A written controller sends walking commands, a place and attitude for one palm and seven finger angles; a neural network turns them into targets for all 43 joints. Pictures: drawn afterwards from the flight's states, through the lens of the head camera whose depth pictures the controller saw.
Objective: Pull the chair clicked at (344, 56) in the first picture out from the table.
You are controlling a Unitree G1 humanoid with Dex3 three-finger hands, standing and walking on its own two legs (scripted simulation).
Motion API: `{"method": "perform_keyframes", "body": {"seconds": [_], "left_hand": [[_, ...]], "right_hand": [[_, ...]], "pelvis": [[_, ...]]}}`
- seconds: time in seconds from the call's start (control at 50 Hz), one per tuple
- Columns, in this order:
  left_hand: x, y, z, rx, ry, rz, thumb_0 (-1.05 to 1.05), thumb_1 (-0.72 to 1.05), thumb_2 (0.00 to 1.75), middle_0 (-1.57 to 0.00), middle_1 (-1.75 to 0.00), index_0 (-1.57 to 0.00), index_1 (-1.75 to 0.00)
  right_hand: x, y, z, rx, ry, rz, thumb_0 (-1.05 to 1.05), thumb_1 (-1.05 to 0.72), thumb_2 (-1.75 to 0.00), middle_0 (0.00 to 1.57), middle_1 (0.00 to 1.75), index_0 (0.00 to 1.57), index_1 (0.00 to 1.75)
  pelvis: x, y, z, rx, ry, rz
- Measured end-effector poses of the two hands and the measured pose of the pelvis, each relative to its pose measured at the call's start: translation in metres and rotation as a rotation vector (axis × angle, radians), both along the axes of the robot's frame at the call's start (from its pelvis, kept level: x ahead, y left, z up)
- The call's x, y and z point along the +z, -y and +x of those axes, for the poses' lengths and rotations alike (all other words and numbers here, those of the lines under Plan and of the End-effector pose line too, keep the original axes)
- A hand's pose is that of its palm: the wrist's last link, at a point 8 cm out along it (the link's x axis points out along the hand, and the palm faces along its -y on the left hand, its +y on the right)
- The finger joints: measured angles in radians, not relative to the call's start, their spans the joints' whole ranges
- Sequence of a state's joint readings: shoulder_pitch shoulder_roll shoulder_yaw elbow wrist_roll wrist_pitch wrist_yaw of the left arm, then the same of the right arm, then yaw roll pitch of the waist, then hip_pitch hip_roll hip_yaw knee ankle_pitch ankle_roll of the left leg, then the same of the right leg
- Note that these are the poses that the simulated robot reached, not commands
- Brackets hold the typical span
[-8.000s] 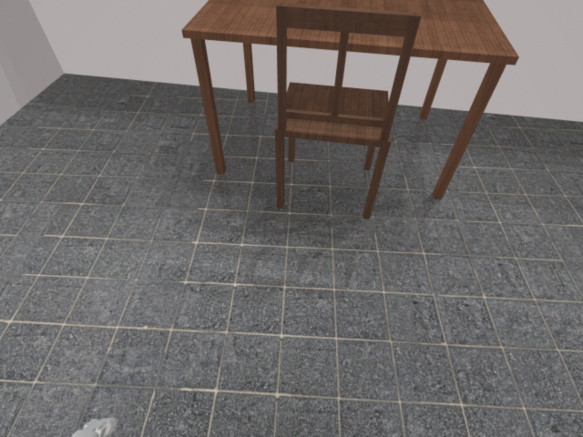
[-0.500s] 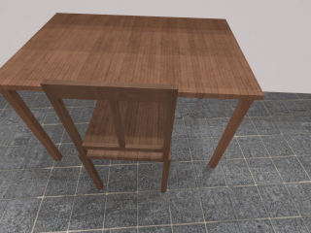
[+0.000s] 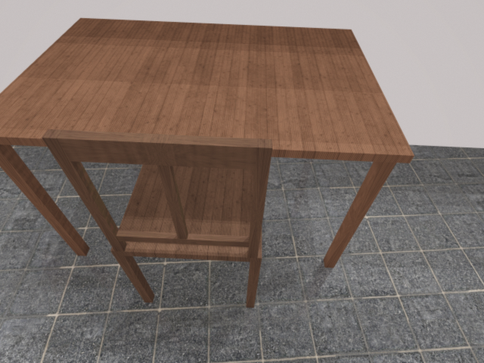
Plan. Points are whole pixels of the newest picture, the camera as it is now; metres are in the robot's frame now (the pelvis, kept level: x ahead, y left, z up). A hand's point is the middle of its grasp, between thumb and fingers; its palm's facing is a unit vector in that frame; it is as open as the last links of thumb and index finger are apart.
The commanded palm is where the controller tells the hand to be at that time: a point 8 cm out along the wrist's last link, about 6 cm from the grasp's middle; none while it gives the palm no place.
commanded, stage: come to a stop and stand still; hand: left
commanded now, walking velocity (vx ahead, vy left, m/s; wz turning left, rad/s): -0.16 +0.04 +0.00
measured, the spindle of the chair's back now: (175, 204) +0.46 +0.19 -0.09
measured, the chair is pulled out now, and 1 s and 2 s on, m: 0.00 0.00 0.00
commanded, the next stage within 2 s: look again from close up in 0.92 s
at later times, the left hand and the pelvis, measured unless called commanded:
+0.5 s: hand out of the picture +0.03 +0.21 -0.17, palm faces +0.00 -0.96 -0.27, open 7.4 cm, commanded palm none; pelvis -0.01 +0.01 +0.00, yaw +0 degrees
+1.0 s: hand out of the picture -0.07 +0.18 -0.16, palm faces -0.01 -0.98 -0.20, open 7.4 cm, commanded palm none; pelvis -0.05 +0.01 +0.01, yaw -1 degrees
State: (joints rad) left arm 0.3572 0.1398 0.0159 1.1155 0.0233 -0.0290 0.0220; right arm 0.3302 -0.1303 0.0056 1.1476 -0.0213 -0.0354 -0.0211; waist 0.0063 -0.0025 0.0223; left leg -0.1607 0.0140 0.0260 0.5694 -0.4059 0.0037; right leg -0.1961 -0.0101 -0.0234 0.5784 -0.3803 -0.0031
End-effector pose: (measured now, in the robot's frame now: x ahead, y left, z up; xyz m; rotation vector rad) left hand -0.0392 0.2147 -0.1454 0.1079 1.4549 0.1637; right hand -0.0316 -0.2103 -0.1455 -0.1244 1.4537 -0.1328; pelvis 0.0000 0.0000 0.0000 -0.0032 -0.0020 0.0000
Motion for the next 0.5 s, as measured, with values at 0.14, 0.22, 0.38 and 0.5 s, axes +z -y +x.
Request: {"method": "perform_keyframes", "body": {"seconds": [0.14, 0.22, 0.38, 0.5], "left_hand": [[-0.003, 0.003, 0.015, 0.020, -0.016, -0.007, 0.00, 0.91, 0.89, -0.20, -0.30, -0.20, -0.30], [0.007, -0.001, 0.036, 0.023, 0.029, 0.008, 0.00, 0.91, 0.89, -0.20, -0.30, -0.20, -0.30], [0.019, -0.023, 0.059, -0.031, 0.105, 0.089, 0.01, 0.92, 0.89, -0.20, -0.30, -0.20, -0.30], [0.012, -0.037, 0.059, -0.080, 0.164, 0.106, 0.00, 0.91, 0.89, -0.20, -0.30, -0.20, -0.30]], "right_hand": [[0.005, -0.002, 0.031, 0.002, 0.026, -0.031, 0.01, -0.91, -0.89, 0.20, 0.30, 0.20, 0.30], [0.012, -0.001, 0.044, 0.001, 0.051, -0.042, 0.01, -0.92, -0.89, 0.20, 0.30, 0.20, 0.30], [0.012, 0.012, 0.054, -0.019, 0.105, -0.045, 0.01, -0.92, -0.89, 0.20, 0.30, 0.20, 0.30], [0.009, 0.017, 0.057, 0.007, 0.199, -0.056, 0.01, -0.92, -0.89, 0.20, 0.30, 0.20, 0.30]], "pelvis": [[0.002, -0.003, 0.015, 0.003, 0.005, -0.002], [0.011, -0.006, 0.017, 0.002, 0.014, 0.005], [0.012, -0.004, 0.006, -0.009, -0.007, 0.011], [0.001, -0.009, -0.014, -0.007, -0.007, 0.010]]}}
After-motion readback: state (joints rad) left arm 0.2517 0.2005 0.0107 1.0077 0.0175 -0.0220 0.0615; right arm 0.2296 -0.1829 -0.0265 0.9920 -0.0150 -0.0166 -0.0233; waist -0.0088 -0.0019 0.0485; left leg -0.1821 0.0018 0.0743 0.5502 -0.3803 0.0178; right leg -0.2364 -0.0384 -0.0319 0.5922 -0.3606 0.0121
